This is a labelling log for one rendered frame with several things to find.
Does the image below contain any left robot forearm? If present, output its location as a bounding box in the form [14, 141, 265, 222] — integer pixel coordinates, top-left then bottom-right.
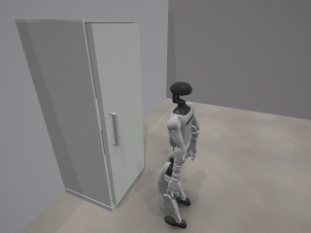
[171, 149, 185, 182]

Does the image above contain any right robot forearm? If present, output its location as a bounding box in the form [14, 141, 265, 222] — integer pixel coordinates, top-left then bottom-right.
[189, 128, 199, 148]

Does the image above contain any right robot hand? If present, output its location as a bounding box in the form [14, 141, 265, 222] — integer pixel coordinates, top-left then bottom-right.
[187, 146, 197, 161]

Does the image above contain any robot right thigh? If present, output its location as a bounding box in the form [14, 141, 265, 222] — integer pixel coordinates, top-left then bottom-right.
[166, 150, 189, 162]

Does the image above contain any handle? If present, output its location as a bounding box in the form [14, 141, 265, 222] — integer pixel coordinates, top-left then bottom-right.
[108, 113, 121, 147]

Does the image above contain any right robot upper arm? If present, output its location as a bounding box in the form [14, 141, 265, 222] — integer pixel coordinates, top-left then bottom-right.
[186, 102, 199, 132]

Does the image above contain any robot right foot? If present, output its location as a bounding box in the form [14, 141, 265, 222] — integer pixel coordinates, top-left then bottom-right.
[174, 193, 190, 206]

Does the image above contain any fridge door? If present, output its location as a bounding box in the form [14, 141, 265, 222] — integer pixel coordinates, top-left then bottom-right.
[86, 23, 145, 206]

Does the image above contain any left robot hand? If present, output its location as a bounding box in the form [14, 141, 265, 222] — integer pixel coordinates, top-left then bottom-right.
[167, 179, 181, 198]

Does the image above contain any left robot upper arm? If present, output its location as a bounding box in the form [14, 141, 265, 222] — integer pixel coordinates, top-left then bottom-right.
[166, 116, 186, 155]

